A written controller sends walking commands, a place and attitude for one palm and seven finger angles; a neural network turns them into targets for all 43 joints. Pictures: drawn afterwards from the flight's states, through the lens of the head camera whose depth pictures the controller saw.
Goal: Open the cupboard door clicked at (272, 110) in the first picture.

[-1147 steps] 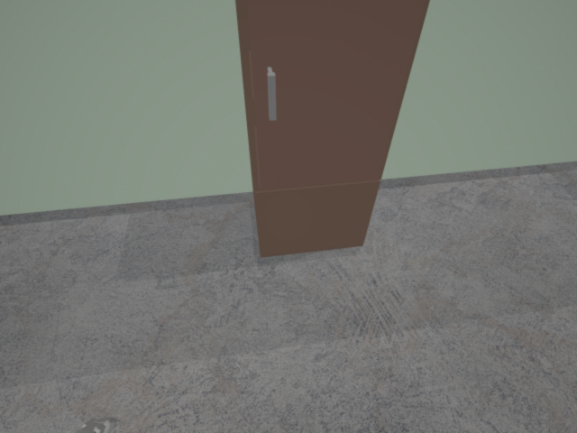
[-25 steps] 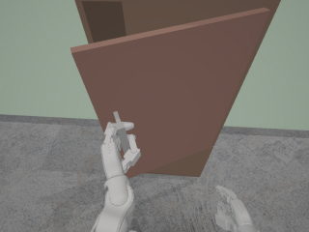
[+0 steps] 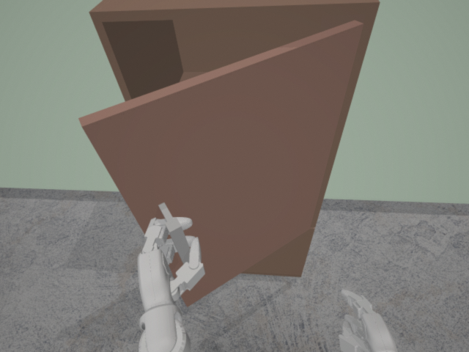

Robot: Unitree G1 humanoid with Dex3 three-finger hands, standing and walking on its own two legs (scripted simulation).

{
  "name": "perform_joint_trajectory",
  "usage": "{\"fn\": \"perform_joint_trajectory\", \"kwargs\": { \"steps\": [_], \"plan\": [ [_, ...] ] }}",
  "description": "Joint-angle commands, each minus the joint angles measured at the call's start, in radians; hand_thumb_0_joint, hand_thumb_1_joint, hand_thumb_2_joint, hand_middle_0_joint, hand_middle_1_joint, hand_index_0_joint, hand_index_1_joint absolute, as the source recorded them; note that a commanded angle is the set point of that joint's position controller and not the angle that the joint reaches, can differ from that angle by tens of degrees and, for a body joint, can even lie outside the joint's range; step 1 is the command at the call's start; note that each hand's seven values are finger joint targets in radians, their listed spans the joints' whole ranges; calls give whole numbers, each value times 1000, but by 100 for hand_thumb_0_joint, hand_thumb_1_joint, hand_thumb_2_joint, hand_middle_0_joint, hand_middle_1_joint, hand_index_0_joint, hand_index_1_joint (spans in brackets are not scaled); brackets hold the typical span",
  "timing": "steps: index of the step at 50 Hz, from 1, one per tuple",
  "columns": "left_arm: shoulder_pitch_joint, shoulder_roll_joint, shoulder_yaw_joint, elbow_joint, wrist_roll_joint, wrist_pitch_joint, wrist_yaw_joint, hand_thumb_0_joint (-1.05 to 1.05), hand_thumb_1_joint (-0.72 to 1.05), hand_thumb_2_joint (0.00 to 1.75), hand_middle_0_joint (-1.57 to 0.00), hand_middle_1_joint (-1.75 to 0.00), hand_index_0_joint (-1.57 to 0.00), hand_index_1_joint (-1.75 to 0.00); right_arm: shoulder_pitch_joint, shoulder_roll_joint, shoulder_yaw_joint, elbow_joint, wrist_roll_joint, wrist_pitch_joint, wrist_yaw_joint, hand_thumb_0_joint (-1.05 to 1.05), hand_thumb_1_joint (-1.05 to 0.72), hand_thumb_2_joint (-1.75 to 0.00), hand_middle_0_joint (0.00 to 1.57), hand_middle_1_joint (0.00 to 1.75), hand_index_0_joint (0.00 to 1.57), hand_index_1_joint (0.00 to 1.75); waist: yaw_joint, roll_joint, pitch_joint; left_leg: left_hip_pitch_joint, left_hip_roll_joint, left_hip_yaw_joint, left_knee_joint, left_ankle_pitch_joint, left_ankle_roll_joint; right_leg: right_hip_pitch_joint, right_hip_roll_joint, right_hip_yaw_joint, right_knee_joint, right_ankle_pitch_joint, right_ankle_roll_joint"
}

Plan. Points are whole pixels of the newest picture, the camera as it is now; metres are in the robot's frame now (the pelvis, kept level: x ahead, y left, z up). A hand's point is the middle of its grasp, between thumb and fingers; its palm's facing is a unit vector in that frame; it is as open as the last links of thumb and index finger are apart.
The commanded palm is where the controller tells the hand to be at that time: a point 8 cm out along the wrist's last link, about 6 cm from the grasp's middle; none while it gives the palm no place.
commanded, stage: open thumb and fingers to let go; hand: left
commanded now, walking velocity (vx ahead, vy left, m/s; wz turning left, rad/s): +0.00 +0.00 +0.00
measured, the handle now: (176, 236) +0.29 +0.11 +0.07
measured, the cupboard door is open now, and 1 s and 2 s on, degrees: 37 36 36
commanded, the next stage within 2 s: slide the hand sideways off the handle in 0.68 s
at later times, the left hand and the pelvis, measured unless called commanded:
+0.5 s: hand (189, 266) +0.24 +0.08 +0.07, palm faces +0.32 -0.95 +0.00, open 14.0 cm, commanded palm +0.20 +0.11 +0.07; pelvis -0.02 +0.01 +0.00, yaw +0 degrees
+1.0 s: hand (181, 287) +0.21 +0.09 +0.07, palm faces -0.17 -0.99 +0.04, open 16.4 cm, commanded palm +0.20 +0.13 +0.07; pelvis -0.02 +0.05 -0.01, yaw -2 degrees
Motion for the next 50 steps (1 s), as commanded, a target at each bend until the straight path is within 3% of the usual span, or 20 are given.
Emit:
{"fn": "perform_joint_trajectory", "kwargs": {
  "steps": [1, 4, 8, 10, 13, 15, 18, 31, 33, 35, 39, 40, 41, 42, 43, 45, 47, 50],
  "plan": [
    [-81, -127, -35, -231, 29, -95, 25, 0, 34, 66, -36, -129, -36, -129, -99, -40, -24, -168, 3, -84, -7, 0, -90, -90, 20, 30, 20, 30, -2, -165, -180, -50, -46, 15, -17, 147, 42, 233, -138, 280, -266, 392, 150],
    [-64, -113, -39, -238, 23, -107, 7, 0, 13, 57, -35, -127, -35, -127, -94, -48, -27, -166, 5, -94, -10, 0, -90, -90, 20, 30, 20, 30, -6, -179, -178, -64, -42, 12, -20, 143, 44, 246, -144, 285, -265, 417, 156],
    [-122, -75, -4, -217, 10, -126, 4, 0, -15, 45, -32, -124, -32, -124, -104, -51, -26, -152, 5, -102, -15, 0, -90, -90, 20, 30, 20, 30, -5, -181, -136, -99, -43, 5, -11, 94, 44, 219, -154, 319, -297, 286, 155],
    [-160, -75, 0, -211, 11, -135, 8, 0, -29, 39, -32, -122, -32, -122, -108, -49, -25, -149, 3, -104, -16, 0, -90, -90, 20, 30, 20, 30, -6, -172, -148, -104, -44, 6, -4, 82, 45, 206, -157, 327, -297, 230, 155],
    [-143, -60, 23, -188, 13, -139, 9, 0, -50, 30, -30, -120, -30, -120, -104, -48, -29, -147, 4, -104, -17, 0, -90, -90, 20, 30, 20, 30, 4, -186, -164, -111, -42, 3, -8, 90, 45, 223, -155, 325, -291, 244, 151],
    [-153, -81, 1, -185, 16, -138, 7, 0, -50, 30, -30, -120, -30, -120, -107, -47, -27, -149, 6, -101, -16, 0, -90, -90, 20, 30, 20, 30, -2, -172, -159, -97, -43, 9, -11, 89, 48, 204, -151, 311, -288, 226, 149],
    [-186, -91, -14, -171, 23, -133, 14, 0, -50, 30, -27, -105, -27, -105, -110, -47, -27, -150, 5, -105, -19, 0, -90, -90, 20, 30, 20, 30, -9, -183, -144, -86, -42, 8, -7, 81, 52, 178, -146, 302, -298, 184, 148],
    [-239, -124, -27, -148, 27, -99, 52, 0, -50, 30, -17, -40, -17, -40, -118, -44, -17, -163, 7, -93, -17, 0, -90, -90, 20, 30, 20, 30, -5, -145, -131, -28, -43, 23, -32, 91, 55, 117, -104, 207, -268, 119, 123],
    [-226, -135, -27, -141, 27, -88, 61, 0, -50, 30, -15, -30, -15, -30, -121, -43, -18, -167, 6, -91, -14, 0, -90, -90, 20, 30, 20, 30, 7, -122, -145, -17, -44, 23, -38, 101, 55, 115, -94, 188, -256, 125, 115],
    [-205, -147, -29, -127, 25, -76, 63, 0, -50, 30, -15, -30, -15, -30, -123, -41, -15, -170, 7, -84, -11, 0, -90, -90, 20, 30, 20, 30, 11, -135, -145, -8, -41, 25, -50, 116, 55, 114, -82, 161, -237, 147, 111],
    [-168, -190, -57, -131, 22, -45, 66, 0, -50, 30, -15, -30, -15, -30, -128, -43, -13, -182, 8, -72, 2, 0, -90, -90, 20, 30, 20, 30, 28, -83, -155, 23, -35, 25, -75, 170, 55, 111, -51, 93, -181, 210, 90],
    [-222, -52, -269, -175, 130, -105, -140, 0, -50, 30, -15, -30, -15, -30, -57, -96, -13, -154, 19, -76, 15, 0, -90, -90, 20, 30, 20, 30, -84, -141, -58, 24, -31, 28, -52, 180, 76, 34, -62, 136, -163, 303, 103],
    [-234, 8, -191, -231, 84, -154, -256, 0, -50, 30, -15, -30, -15, -30, -48, -82, -26, -182, 24, -79, 11, 0, -90, -90, 20, 30, 20, 30, -48, -114, -137, 14, -31, 29, -41, 184, 79, 92, -70, 142, -146, 346, 102],
    [-209, 49, -176, -260, 59, -185, -345, 0, -50, 30, -15, -30, -15, -30, -52, -86, -26, -197, 29, -82, 7, 0, -90, -90, 20, 30, 20, 30, -36, -91, -180, 23, -31, 31, -38, 189, 80, 120, -70, 147, -133, 361, 99],
    [-203, 49, -175, -282, 26, -199, -409, 0, -50, 30, -15, -30, -15, -30, -45, -85, -26, -215, 35, -86, 4, 0, -90, -90, 20, 30, 20, 30, -34, -64, -190, 32, -30, 30, -36, 198, 80, 123, -69, 148, -124, 361, 93],
    [-143, 21, -156, -302, -43, -204, -464, 0, -50, 30, -15, -30, -15, -30, -41, -73, -20, -254, 49, -97, -1, 0, -90, -90, 20, 30, 20, 30, -27, -97, -167, 17, -29, 25, -40, 161, 77, 108, -62, 143, -137, 280, 96],
    [-132, 4, -126, -307, -84, -190, -448, 0, -50, 30, -15, -30, -15, -30, -45, -76, -15, -273, 56, -103, -8, 0, -90, -90, 20, 30, 20, 30, -26, -122, -116, -1, -29, 16, -50, 98, 74, 57, -49, 120, -149, 145, 94],
    [-74, 23, -73, -306, -68, -174, -374, 0, -50, 30, -15, -30, -15, -30, -42, -81, -18, -285, 50, -103, -8, 0, -90, -90, 20, 30, 20, 30, -5, -123, -117, -10, -26, 7, -52, 92, 69, 27, -39, 96, -116, 117, 86]
  ]
}}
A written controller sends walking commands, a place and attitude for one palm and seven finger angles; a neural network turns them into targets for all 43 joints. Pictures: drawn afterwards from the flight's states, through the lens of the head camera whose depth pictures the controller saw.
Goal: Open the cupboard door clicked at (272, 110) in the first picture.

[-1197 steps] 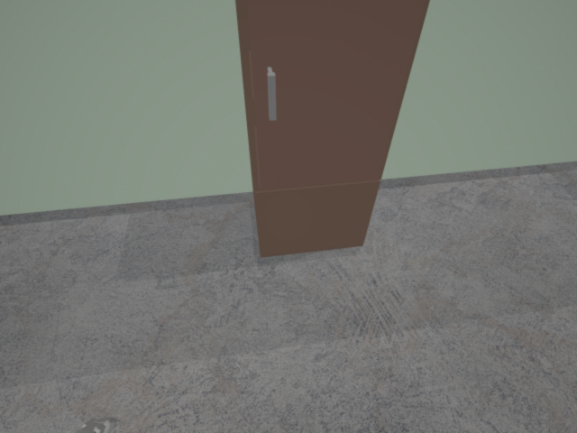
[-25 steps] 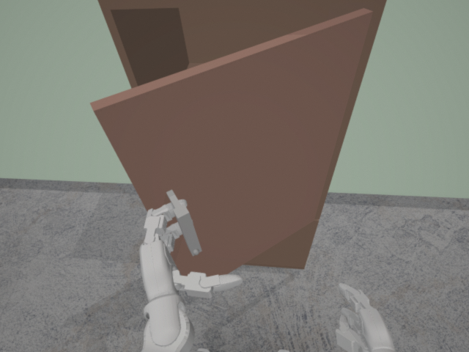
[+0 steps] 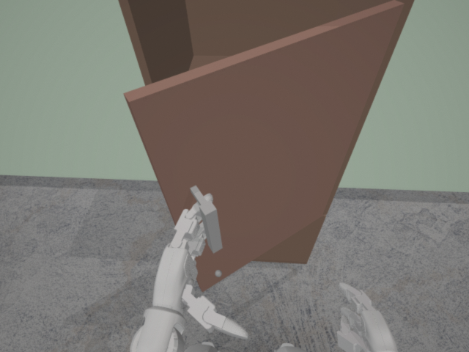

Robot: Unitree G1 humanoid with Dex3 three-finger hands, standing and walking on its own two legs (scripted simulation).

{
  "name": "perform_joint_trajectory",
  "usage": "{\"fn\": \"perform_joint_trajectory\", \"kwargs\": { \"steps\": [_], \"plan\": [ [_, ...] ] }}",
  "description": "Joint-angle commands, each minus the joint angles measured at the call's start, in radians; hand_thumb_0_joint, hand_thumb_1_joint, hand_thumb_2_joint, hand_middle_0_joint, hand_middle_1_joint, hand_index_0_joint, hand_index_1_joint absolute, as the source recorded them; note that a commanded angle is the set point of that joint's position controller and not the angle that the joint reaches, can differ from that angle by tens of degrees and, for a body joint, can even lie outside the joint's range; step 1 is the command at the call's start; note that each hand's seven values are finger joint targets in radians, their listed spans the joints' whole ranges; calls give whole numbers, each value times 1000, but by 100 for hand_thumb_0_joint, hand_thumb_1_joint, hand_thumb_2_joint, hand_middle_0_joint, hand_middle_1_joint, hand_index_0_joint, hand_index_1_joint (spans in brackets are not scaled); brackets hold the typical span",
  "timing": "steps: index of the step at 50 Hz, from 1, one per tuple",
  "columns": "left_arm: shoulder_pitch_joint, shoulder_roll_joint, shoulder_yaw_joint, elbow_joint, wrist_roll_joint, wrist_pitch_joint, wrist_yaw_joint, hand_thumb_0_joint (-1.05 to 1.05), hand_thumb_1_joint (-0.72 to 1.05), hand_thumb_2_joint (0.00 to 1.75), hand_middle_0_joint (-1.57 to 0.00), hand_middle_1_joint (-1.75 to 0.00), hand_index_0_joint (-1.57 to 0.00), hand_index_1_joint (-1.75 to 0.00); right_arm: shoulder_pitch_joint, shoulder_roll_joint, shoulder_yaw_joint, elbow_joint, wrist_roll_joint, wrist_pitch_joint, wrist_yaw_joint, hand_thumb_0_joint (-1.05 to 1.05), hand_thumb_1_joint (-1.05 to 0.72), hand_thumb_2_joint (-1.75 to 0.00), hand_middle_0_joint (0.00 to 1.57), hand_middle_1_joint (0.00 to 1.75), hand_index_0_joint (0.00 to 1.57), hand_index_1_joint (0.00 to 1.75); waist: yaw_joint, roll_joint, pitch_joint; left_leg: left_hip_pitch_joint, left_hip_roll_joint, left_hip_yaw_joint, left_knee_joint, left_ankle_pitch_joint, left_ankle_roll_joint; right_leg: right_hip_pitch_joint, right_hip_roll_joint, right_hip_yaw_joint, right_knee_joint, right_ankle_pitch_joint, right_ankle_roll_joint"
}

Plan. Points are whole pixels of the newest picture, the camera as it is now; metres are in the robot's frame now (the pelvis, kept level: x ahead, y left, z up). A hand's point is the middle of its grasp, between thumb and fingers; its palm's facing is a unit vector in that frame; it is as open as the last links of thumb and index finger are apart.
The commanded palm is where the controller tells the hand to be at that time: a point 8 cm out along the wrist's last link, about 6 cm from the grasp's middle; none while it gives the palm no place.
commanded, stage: slide the hand sideways off the handle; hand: left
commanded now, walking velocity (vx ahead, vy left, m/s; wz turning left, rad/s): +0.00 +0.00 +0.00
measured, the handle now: (206, 220) +0.31 +0.06 +0.08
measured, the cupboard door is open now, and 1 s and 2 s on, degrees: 36 36 36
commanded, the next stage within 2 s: draw the hand back to the body in 0.98 s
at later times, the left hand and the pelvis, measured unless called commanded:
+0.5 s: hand (189, 289) +0.20 +0.08 +0.08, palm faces -0.06 -1.00 +0.04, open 16.3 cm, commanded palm +0.17 +0.12 +0.07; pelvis +0.01 +0.02 -0.01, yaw -1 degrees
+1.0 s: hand (154, 311) +0.17 +0.12 +0.07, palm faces -0.02 -1.00 -0.01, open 16.3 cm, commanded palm +0.14 +0.17 +0.07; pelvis +0.01 +0.01 -0.02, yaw -1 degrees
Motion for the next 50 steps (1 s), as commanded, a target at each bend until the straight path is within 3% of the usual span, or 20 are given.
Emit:
{"fn": "perform_joint_trajectory", "kwargs": {
  "steps": [1, 3, 5, 6, 8, 15, 21, 24, 28, 32, 33, 40, 42, 47, 50],
  "plan": [
    [-73, -81, -23, -271, 21, -66, 40, 0, -50, 30, -15, -30, -15, -30, -87, -78, -37, -204, 2, -58, -6, 0, -90, -90, 20, 30, 20, 30, -15, -119, -167, 50, 8, -32, -134, 120, 14, 80, -11, 41, -157, 119, 15],
    [-30, -57, -12, -265, 59, -57, 70, 0, -50, 30, -15, -30, -15, -30, -78, -81, -41, -208, -1, -51, 0, 0, -90, -90, 20, 30, 20, 30, -4, -119, -178, 36, 10, -35, -130, 142, 12, 85, -9, 38, -134, 141, 10],
    [-16, -69, -42, -310, 85, -57, 79, 0, -50, 30, -15, -30, -15, -30, -71, -75, -43, -221, 0, -44, 7, 0, -90, -90, 20, 30, 20, 30, -7, -84, -205, 54, 14, -32, -124, 173, 11, 81, -9, 35, -116, 176, 7],
    [-2, -66, -46, -306, 89, -52, 77, 0, -50, 30, -15, -30, -15, -30, -65, -75, -43, -222, 1, -40, 9, 0, -90, -90, 20, 30, 20, 30, -11, -95, -196, 48, 14, -31, -122, 165, 11, 78, -8, 35, -118, 172, 8],
    [43, -41, -21, -314, 89, -47, 77, 0, -50, 30, -15, -30, -15, -30, -66, -79, -43, -228, 4, -33, 6, 0, -90, -90, 20, 30, 20, 30, 4, -113, -201, 42, 17, -36, -130, 183, 8, 97, -4, 35, -113, 184, 4],
    [108, -55, -53, -404, 72, -46, 58, 0, -50, 30, -15, -30, -15, -30, -61, -76, -38, -255, 7, -25, 7, 0, -90, -90, 20, 30, 20, 30, -10, -71, -171, 50, 23, -45, -129, 184, 4, 69, 2, 23, -101, 178, 8],
    [205, -12, -28, -435, 74, -54, 36, 0, -50, 30, -15, -30, -15, -30, -46, -81, -40, -267, 5, -22, 8, 0, -90, -90, 20, 30, 20, 30, -11, -93, -154, 24, 25, -49, -114, 184, 3, 54, 5, 21, -86, 181, 10],
    [226, 5, -17, -468, 75, -64, 20, 0, -50, 30, -15, -30, -15, -30, -45, -83, -41, -273, 5, -25, 5, 0, -90, -90, 20, 30, 20, 30, -4, -57, -168, 23, 25, -52, -110, 188, -1, 46, 3, 22, -70, 172, 7],
    [290, 38, 32, -475, 39, -62, -9, 0, -50, 30, -15, -30, -15, -30, -40, -86, -42, -279, 8, -27, -5, 0, -90, -90, 20, 30, 20, 30, -1, -92, -156, -9, 18, -43, -98, 163, 6, 61, 7, 30, -84, 171, 11],
    [278, 47, 48, -512, 14, -69, -35, 0, -50, 30, -15, -30, -15, -30, -36, -90, -41, -283, 11, -33, -14, 0, -90, -90, 20, 30, 20, 30, -12, -70, -153, -17, 16, -43, -90, 138, 7, 40, 8, 31, -82, 145, 15],
    [301, 64, 72, -516, 7, -70, -40, 0, -50, 30, -15, -30, -15, -30, -37, -90, -45, -282, 11, -36, -17, 0, -90, -90, 20, 30, 20, 30, -2, -65, -167, -19, 16, -45, -87, 153, 6, 48, 9, 31, -76, 158, 13],
    [378, 92, 118, -526, -30, -70, -87, 0, -50, 30, -15, -30, -15, -30, -31, -89, -53, -280, 17, -40, -26, 0, -90, -90, 20, 30, 20, 30, -7, -78, -165, -44, 12, -36, -67, 159, 8, 51, 10, 37, -78, 178, 20],
    [401, 114, 156, -514, -42, -67, -97, 0, -50, 30, -15, -30, -15, -30, -39, -89, -55, -280, 20, -36, -32, 0, -90, -90, 20, 30, 20, 30, -1, -90, -143, -69, 9, -32, -65, 132, 8, 53, 10, 46, -91, 149, 21],
    [433, 156, 240, -533, -91, -88, -132, 0, -50, 30, -15, -30, -15, -30, -50, -83, -63, -266, 27, -39, -47, 0, -90, -90, 20, 30, 20, 30, 8, -87, -167, -85, 6, -21, -46, 131, 8, 72, 8, 66, -101, 151, 25],
    [427, 137, 227, -535, -117, -110, -162, 0, -50, 30, -15, -30, -15, -30, -51, -83, -64, -254, 30, -50, -51, 0, -90, -90, 20, 30, 20, 30, -3, -76, -165, -88, 5, -23, -30, 145, 8, 67, 5, 73, -99, 178, 29]
  ]
}}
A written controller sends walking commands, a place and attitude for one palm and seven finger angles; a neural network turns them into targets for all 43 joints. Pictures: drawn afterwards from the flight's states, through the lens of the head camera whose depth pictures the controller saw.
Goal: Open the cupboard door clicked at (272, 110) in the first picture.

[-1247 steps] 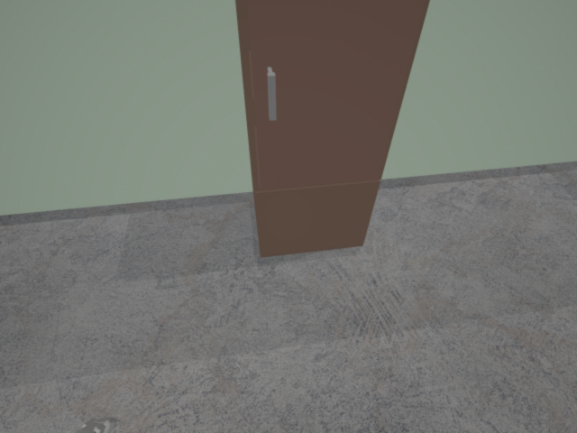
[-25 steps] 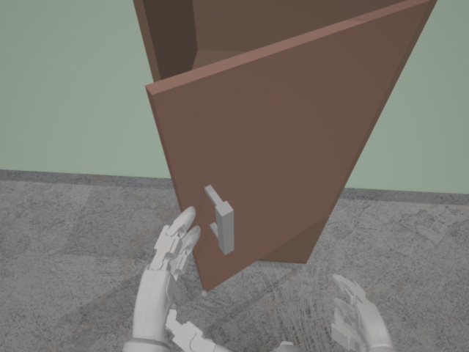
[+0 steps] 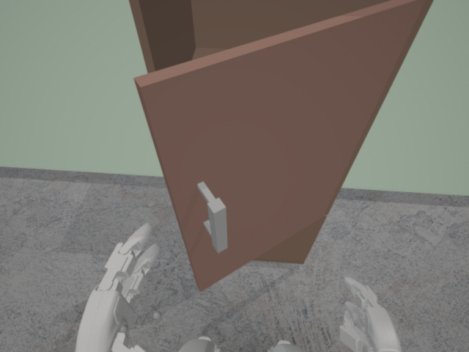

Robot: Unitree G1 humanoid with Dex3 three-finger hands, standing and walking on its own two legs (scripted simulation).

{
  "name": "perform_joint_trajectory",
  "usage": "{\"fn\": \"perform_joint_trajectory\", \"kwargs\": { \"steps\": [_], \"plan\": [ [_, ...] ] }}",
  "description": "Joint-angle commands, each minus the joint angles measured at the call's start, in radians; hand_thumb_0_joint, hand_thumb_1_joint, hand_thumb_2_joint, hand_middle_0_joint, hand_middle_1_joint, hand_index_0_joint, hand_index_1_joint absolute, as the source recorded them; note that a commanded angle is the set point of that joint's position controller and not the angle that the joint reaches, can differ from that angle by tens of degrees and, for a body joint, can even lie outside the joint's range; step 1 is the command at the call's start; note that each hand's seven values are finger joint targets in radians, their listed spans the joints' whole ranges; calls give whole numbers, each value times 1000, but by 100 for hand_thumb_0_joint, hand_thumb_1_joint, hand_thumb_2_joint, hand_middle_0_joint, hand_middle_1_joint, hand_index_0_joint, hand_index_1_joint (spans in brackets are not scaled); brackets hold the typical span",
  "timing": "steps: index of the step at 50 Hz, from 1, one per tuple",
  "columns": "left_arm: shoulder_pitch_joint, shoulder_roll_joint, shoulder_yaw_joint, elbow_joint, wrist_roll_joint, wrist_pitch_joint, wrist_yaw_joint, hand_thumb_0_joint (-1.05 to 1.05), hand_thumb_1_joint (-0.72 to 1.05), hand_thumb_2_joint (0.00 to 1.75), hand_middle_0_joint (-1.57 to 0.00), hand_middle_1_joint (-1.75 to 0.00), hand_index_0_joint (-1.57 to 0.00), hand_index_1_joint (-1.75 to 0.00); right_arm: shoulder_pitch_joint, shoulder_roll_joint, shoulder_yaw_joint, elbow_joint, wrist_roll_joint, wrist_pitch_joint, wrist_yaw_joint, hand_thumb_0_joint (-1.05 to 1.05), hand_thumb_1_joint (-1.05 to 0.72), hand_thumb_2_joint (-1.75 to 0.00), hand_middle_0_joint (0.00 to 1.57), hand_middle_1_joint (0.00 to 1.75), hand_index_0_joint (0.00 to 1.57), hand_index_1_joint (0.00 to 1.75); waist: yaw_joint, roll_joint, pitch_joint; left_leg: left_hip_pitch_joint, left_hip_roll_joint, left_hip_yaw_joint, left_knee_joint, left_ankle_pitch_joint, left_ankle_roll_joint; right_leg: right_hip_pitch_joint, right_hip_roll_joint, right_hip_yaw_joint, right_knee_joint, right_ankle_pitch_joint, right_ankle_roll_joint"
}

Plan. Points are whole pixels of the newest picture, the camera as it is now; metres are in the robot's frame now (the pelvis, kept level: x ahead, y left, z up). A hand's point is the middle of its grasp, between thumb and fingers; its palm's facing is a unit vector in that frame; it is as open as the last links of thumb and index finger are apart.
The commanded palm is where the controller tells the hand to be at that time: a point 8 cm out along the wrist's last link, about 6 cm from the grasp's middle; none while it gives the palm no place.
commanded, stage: draw the hand back to the body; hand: left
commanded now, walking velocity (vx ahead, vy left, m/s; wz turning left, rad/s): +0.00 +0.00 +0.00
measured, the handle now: (212, 218) +0.30 +0.06 +0.10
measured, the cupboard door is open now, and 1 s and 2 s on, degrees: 36 36 36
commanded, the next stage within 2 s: step back with the hand held close in 1.66 s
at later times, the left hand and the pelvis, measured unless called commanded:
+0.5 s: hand (109, 307) +0.16 +0.16 +0.14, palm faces -0.02 -1.00 -0.06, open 16.3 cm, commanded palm +0.13 +0.22 +0.15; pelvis +0.00 +0.01 +0.02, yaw +0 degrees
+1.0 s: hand (21, 256) +0.19 +0.24 +0.20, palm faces +0.32 -0.88 -0.36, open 12.5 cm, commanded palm +0.14 +0.28 +0.22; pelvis +0.02 +0.02 +0.07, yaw +0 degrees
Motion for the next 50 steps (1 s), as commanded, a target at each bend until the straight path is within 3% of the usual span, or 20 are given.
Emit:
{"fn": "perform_joint_trajectory", "kwargs": {
  "steps": [1, 4, 8, 12, 14, 24, 27, 29, 30, 31, 32, 33, 38, 47, 50],
  "plan": [
    [42, 34, 28, -242, -41, -103, -40, 0, -50, 30, -15, -30, -15, -30, -83, -97, -53, -170, 7, -72, -16, 0, -90, -90, 20, 30, 20, 30, -17, -48, -119, 17, -9, -27, -149, 213, -3, 158, -9, 73, -188, 221, 18],
    [23, 36, 18, -230, -40, -106, -55, 0, -50, 30, -15, -30, -15, -30, -83, -101, -54, -165, 8, -77, -16, 0, -90, -90, 20, 30, 20, 30, -23, -36, -111, 13, -8, -31, -145, 198, -1, 137, -10, 72, -186, 187, 16],
    [18, 131, 127, -276, -48, -72, -43, 0, -50, 30, -15, -30, -15, -30, -84, -100, -57, -174, 17, -60, -30, 0, -90, -90, 20, 30, 20, 30, 4, -26, -144, 40, -4, -24, -169, 198, 0, 188, -9, 84, -214, 166, 14],
    [21, 114, 157, -270, -92, -29, -59, 0, -50, 30, -15, -30, -15, -30, -94, -95, -48, -174, 29, -54, -39, 0, -90, -90, 20, 30, 20, 30, -6, -54, -96, 60, -4, -23, -199, 183, 1, 205, -9, 79, -261, 146, 22],
    [22, 109, 157, -281, -107, -17, -77, 0, -50, 30, -15, -30, -15, -30, -104, -99, -44, -174, 33, -61, -44, 0, -90, -90, 20, 30, 20, 30, -4, -32, -84, 89, -2, -24, -214, 201, 2, 213, -9, 74, -274, 167, 22],
    [-20, 169, 249, -306, -146, 56, -115, 0, -50, 30, -15, -30, -15, -30, -108, -113, -33, -150, 40, -104, -52, 0, -90, -90, 20, 30, 20, 30, 7, -10, -42, 176, 9, -41, -303, 209, 1, 252, 0, 33, -321, 161, 18],
    [-36, 186, 275, -330, -161, 72, -121, 0, -40, 34, -15, -30, -15, -30, -107, -114, -27, -137, 44, -122, -51, 0, -90, -90, 20, 30, 20, 30, 12, 20, -39, 207, 10, -46, -329, 223, -2, 266, 4, 20, -330, 180, 15],
    [-38, 196, 299, -314, -169, 90, -125, 0, -32, 37, -16, -30, -16, -30, -113, -116, -26, -126, 46, -131, -51, 0, -90, -90, 20, 30, 20, 30, 15, 5, -28, 215, 13, -49, -341, 232, -2, 281, 5, 15, -340, 193, 16],
    [-60, 340, 329, -386, -20, 137, 6, 0, -29, 39, -16, -30, -16, -30, -100, -106, -30, -141, 33, -111, -85, 0, -90, -90, 20, 30, 20, 30, 62, 29, -46, 221, 35, -41, -390, 229, -4, 336, -22, 87, -386, 191, -1],
    [-30, 261, 298, -370, -8, 174, 63, 0, -26, 40, -16, -30, -16, -30, -94, -88, -18, -134, 27, -102, -95, 0, -90, -90, 20, 30, 20, 30, 37, 30, 2, 231, 28, -39, -399, 220, -7, 329, -27, 83, -415, 177, -1],
    [-23, 219, 264, -334, 12, 201, 93, 0, -22, 42, -16, -30, -16, -30, -88, -87, -14, -117, 25, -94, -98, 0, -90, -90, 20, 30, 20, 30, 28, 32, 42, 251, 33, -37, -408, 222, -6, 324, -28, 71, -429, 175, 3],
    [-43, 229, 272, -323, 23, 219, 114, 0, -18, 43, -16, -30, -16, -30, -97, -91, -14, -108, 26, -88, -100, 0, -90, -90, 20, 30, 20, 30, 31, 18, 48, 274, 36, -44, -422, 234, -4, 333, -27, 67, -447, 183, 3],
    [-120, 291, 323, -335, 52, 233, 167, 0, -1, 51, -17, -30, -17, -30, -125, -105, -4, -70, 14, -94, -111, 0, -90, -90, 20, 30, 20, 30, 34, 3, 48, 361, 41, -55, -504, 248, 0, 412, -29, 55, -500, 195, 7],
    [-176, 306, 396, -313, 53, 221, 177, 0, 31, 64, -18, -30, -18, -30, -165, -108, 2, 13, 7, -132, -93, 0, -90, -90, 20, 30, 20, 30, 44, 48, 77, 487, 46, -61, -629, 389, -15, 549, -28, 47, -573, 312, 8],
    [-195, 313, 424, -290, 50, 216, 176, 0, 41, 69, -18, -30, -18, -30, -178, -112, -3, 35, 5, -136, -88, 0, -90, -90, 20, 30, 20, 30, 45, 18, 88, 516, 49, -57, -659, 435, -18, 583, -26, 44, -597, 348, 10]
  ]
}}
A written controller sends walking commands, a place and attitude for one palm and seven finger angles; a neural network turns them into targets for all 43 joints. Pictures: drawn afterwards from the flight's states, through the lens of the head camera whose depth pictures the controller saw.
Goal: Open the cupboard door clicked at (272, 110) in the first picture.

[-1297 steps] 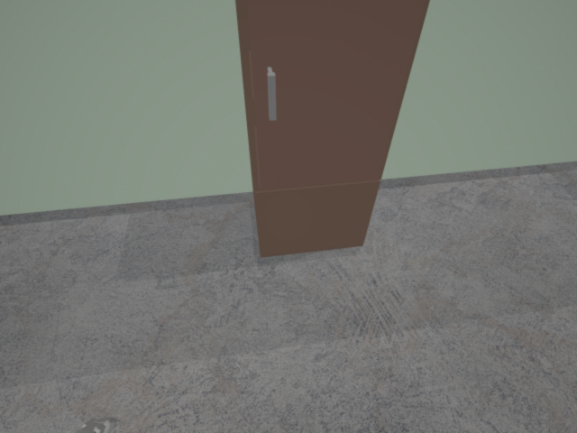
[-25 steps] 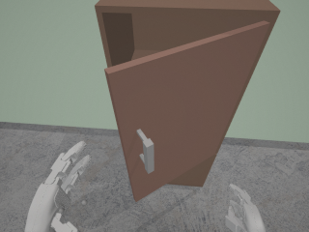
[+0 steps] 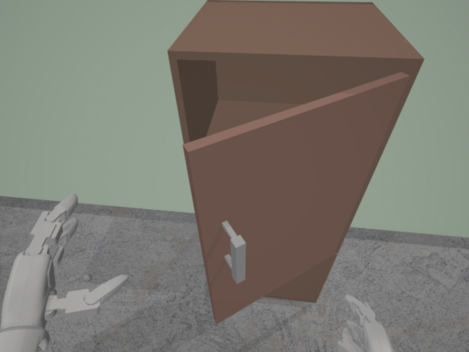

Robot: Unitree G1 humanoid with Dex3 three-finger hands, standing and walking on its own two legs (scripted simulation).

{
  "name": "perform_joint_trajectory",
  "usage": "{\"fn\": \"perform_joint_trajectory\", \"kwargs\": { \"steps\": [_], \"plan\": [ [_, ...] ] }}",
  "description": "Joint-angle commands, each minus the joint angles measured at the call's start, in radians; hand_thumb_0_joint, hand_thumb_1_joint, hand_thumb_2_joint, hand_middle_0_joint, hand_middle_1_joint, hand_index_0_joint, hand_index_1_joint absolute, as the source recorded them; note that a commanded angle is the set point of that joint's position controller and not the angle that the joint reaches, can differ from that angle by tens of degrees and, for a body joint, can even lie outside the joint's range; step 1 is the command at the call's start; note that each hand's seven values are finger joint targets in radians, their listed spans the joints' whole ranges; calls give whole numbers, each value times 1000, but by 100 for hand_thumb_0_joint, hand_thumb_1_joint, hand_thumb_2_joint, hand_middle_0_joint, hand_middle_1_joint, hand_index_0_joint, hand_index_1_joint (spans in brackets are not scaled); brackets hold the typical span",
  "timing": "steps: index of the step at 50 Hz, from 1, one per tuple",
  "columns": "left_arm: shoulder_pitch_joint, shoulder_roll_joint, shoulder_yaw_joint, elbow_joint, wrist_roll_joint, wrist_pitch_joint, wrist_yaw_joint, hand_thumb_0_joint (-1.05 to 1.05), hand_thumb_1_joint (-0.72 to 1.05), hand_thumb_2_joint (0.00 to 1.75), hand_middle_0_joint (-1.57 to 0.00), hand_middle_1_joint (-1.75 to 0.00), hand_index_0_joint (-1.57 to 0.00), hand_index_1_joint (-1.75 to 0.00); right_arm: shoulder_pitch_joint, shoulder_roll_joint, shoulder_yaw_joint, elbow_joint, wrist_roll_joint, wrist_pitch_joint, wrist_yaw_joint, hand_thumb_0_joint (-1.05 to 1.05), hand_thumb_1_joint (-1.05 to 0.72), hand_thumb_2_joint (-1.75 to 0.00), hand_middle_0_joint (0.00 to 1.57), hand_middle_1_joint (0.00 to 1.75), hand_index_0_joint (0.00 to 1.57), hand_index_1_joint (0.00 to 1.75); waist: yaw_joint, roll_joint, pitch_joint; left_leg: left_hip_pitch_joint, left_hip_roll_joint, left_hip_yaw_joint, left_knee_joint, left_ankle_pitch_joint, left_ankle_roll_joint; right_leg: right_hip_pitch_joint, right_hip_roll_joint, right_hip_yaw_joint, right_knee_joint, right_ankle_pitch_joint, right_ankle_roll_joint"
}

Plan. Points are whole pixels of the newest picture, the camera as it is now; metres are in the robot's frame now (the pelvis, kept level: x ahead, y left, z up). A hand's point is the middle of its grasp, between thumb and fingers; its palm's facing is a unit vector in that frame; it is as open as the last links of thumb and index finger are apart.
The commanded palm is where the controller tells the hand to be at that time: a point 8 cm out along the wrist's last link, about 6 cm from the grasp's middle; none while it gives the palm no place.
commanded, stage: draw the hand back to the body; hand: left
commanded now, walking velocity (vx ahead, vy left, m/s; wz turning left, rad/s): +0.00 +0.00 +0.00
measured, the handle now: (233, 252) +0.29 +0.04 +0.03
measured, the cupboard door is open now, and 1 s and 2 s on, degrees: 36 36 36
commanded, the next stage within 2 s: step back with the hand held close in 0.66 s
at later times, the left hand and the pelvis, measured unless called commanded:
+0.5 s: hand (62, 245) +0.19 +0.25 +0.17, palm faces +0.44 -0.82 -0.37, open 7.7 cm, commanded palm +0.14 +0.29 +0.19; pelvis +0.01 -0.01 +0.02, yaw -1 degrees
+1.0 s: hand (65, 247) +0.19 +0.24 +0.17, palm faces +0.40 -0.80 -0.44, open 7.4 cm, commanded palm +0.13 +0.28 +0.19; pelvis -0.01 -0.02 +0.02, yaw -1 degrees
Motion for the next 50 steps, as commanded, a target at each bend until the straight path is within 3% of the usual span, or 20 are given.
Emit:
{"fn": "perform_joint_trajectory", "kwargs": {
  "steps": [1, 8, 9, 11, 14, 17, 19, 23, 26, 28, 36, 38, 39, 40, 41, 42, 44, 48, 50],
  "plan": [
    [-80, 148, 140, -208, 2, -74, 17, 0, 44, 70, -18, -30, -18, -30, -154, -107, -56, -145, -6, -70, -1, 0, -90, -90, 20, 30, 20, 30, 2, -6, -20, 18, 64, -67, -196, 267, -42, 87, -17, 12, -126, 171, -21],
    [-163, 202, 235, -177, -5, -88, 22, 0, 69, 81, -19, -30, -19, -30, -180, -112, -65, -108, -8, -69, 5, 0, -90, -90, 20, 30, 20, 30, 9, 5, -14, 63, 61, -50, -239, 282, -38, 141, -17, 19, -178, 203, -22],
    [-175, 196, 236, -189, -6, -90, 21, 0, 73, 82, -19, -30, -19, -30, -178, -111, -65, -107, -8, -69, 7, 0, -90, -90, 20, 30, 20, 30, 7, 32, -18, 76, 62, -50, -244, 310, -42, 146, -18, 22, -177, 219, -22],
    [-193, 204, 259, -169, -10, -92, 22, 0, 80, 86, -20, -30, -20, -30, -180, -111, -66, -96, -11, -69, 11, 0, -90, -90, 20, 30, 20, 30, 7, 6, -17, 82, 61, -46, -250, 327, -41, 153, -17, 20, -187, 237, -19],
    [-218, 229, 299, -152, -13, -98, 23, 0, 90, 90, -20, -30, -20, -30, -185, -113, -70, -81, -12, -68, 14, 0, -90, -90, 20, 30, 20, 30, 12, 19, -24, 99, 59, -38, -255, 368, -40, 177, -20, 24, -197, 275, -21],
    [-177, 163, 242, -89, -18, -89, 7, 0, 90, 90, -20, -30, -20, -30, -191, -114, -76, -78, -10, -54, 25, 0, -90, -90, 20, 30, 20, 30, 4, -23, 12, 103, 59, -24, -260, 345, -32, 159, -18, 24, -216, 266, -13],
    [-183, 166, 239, -92, -17, -89, 4, 0, 90, 90, -20, -30, -20, -30, -195, -121, -80, -80, -11, -46, 26, 0, -90, -90, 20, 30, 20, 30, 6, -13, 1, 109, 61, -26, -265, 352, -29, 171, -20, 27, -218, 273, -13],
    [-219, 229, 283, -156, -8, -101, 11, 0, 90, 90, -20, -30, -20, -30, -203, -120, -80, -79, -13, -52, 21, 0, -90, -90, 20, 30, 20, 30, 14, 25, -40, 124, 56, -27, -266, 354, -28, 197, -20, 30, -219, 284, -16],
    [-205, 215, 276, -155, -11, -101, 12, 0, 90, 90, -20, -30, -20, -30, -203, -110, -77, -77, -11, -55, 21, 0, -90, -90, 20, 30, 20, 30, 12, 5, -34, 130, 53, -23, -266, 347, -27, 192, -18, 33, -227, 283, -15],
    [-217, 226, 286, -148, -11, -101, 13, 0, 90, 90, -20, -30, -20, -30, -208, -112, -78, -73, -10, -57, 18, 0, -90, -90, 20, 30, 20, 30, 13, 28, -16, 124, 54, -24, -271, 331, -28, 189, -19, 34, -234, 269, -17],
    [-214, 189, 255, -101, -14, -105, 8, 0, 90, 90, -20, -30, -20, -30, -213, -110, -81, -67, -8, -53, 21, 0, -90, -90, 20, 30, 20, 30, 5, -18, 22, 123, 52, -18, -280, 256, -20, 162, -19, 43, -261, 197, -9],
    [-228, 214, 271, -114, -11, -111, 11, 0, 90, 90, -20, -30, -20, -30, -217, -113, -81, -63, -8, -60, 19, 0, -90, -90, 20, 30, 20, 30, 9, 24, 18, 129, 49, -18, -279, 249, -18, 164, -21, 47, -268, 192, -13],
    [-300, 217, 264, -128, -9, -114, 16, 0, 90, 90, -20, -30, -20, -30, -216, -112, -78, -58, -11, -63, 17, 0, -90, -90, 20, 30, 20, 30, 0, 23, 2, 133, 46, -18, -280, 249, -17, 168, -24, 47, -265, 197, -12],
    [-374, 339, 399, -139, -6, -154, 23, 0, 90, 90, -20, -30, -20, -30, -178, -134, -86, -88, -1, -46, 17, 0, -90, -90, 20, 30, 20, 30, -37, -46, 65, 74, 65, -52, -253, 180, 4, 90, -69, 161, -324, 207, -6],
    [-274, 254, 338, -48, -6, -159, 10, 0, 90, 90, -20, -30, -20, -30, -180, -125, -91, -67, -8, -32, 18, 0, -90, -90, 20, 30, 20, 30, -46, -99, 53, 101, 57, -55, -218, 177, 5, 68, -94, 183, -347, 198, -11],
    [-221, 218, 303, -31, 0, -163, 4, 0, 90, 90, -20, -30, -20, -30, -183, -129, -94, -70, -12, -18, 22, 0, -90, -90, 20, 30, 20, 30, -49, -102, 43, 111, 56, -49, -205, 194, 3, 54, -104, 184, -350, 203, -12],
    [-188, 212, 289, -63, 6, -181, 4, 0, 90, 90, -20, -30, -20, -30, -189, -137, -97, -74, -16, -3, 24, 0, -90, -90, 20, 30, 20, 30, -49, -20, 0, 102, 68, -54, -226, 264, -5, 94, -107, 154, -303, 296, -18],
    [-127, 251, 327, -98, 10, -185, 18, 0, 90, 90, -20, -30, -20, -30, -198, -144, -113, -92, -14, 25, 19, 0, -90, -90, 20, 30, 20, 30, -44, -26, -58, 70, 89, -58, -243, 371, -11, 141, -95, 123, -234, 404, -6],
    [-101, 251, 333, -110, 8, -182, 23, 0, 90, 90, -20, -30, -20, -30, -190, -137, -117, -107, -9, 38, 18, 0, -90, -90, 20, 30, 20, 30, -46, -63, -89, 54, 97, -61, -235, 398, -11, 160, -91, 122, -205, 435, -2]
  ]
}}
